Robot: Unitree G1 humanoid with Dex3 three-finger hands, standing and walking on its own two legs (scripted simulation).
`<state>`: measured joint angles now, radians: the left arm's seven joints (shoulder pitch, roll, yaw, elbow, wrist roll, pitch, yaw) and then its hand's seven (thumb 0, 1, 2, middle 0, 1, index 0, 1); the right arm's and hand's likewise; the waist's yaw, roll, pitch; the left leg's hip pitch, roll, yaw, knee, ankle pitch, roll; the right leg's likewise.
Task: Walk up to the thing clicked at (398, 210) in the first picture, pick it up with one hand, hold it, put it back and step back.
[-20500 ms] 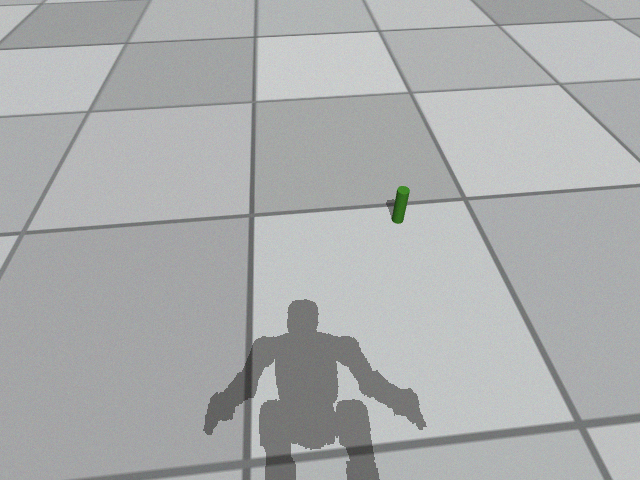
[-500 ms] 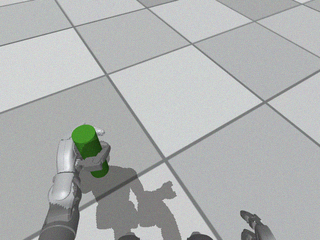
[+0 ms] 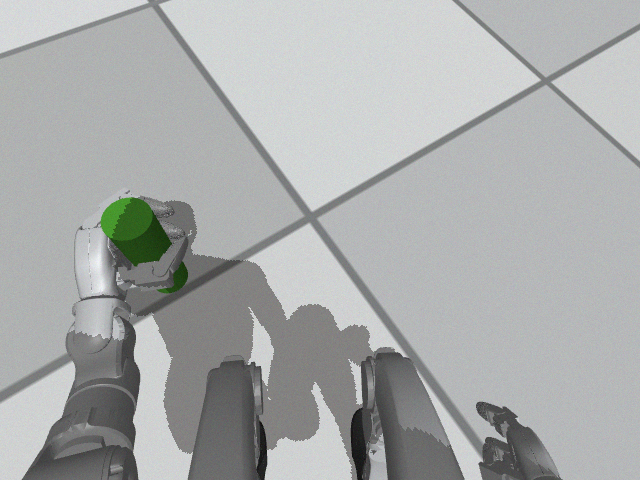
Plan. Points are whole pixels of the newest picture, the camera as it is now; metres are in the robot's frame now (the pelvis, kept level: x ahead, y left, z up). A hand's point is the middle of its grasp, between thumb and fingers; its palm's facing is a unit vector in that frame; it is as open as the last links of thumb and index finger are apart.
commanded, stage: crouch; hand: left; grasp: from the side
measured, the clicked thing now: (151, 252) +0.40 +0.21 -0.04
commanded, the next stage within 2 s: lower in 1.08 s
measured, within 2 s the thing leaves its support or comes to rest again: neither
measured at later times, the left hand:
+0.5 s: hand (186, 280) +0.42 +0.21 -0.22, palm faces +0.13 -0.99 -0.03, open 6.9 cm
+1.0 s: hand (195, 286) +0.43 +0.21 -0.30, palm faces +0.10 -0.99 -0.03, open 6.9 cm
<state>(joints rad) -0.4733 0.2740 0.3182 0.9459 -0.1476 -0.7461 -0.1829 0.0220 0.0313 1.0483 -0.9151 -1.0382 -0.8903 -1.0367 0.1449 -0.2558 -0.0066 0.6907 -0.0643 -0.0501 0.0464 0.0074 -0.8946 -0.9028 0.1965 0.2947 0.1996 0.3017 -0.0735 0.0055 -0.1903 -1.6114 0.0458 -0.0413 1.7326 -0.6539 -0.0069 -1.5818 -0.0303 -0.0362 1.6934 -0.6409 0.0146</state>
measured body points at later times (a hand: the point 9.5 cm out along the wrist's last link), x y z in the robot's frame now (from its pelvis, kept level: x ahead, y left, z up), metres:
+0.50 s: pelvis -0.04 +0.00 -0.17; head +0.17 +0.04 +0.22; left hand +0.41 +0.26 -0.21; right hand +0.05 -0.27 -0.29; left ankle +0.06 +0.12 -0.51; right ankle +0.06 -0.13 -0.51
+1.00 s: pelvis -0.04 +0.00 -0.23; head +0.18 +0.07 +0.16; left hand +0.42 +0.27 -0.30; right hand +0.04 -0.28 -0.33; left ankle +0.06 +0.12 -0.51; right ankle +0.06 -0.13 -0.51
